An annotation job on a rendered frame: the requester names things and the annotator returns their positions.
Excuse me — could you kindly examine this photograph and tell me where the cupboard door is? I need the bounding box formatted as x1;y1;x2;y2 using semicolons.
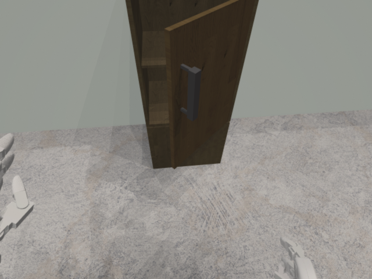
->
164;0;255;169

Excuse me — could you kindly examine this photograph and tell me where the handle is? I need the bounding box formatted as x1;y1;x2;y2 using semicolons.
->
180;64;202;121

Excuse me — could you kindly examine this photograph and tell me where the left robot hand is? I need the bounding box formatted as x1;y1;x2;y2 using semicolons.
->
0;133;34;241

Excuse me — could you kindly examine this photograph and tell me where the right robot hand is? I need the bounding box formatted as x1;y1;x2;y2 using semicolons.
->
274;237;318;279

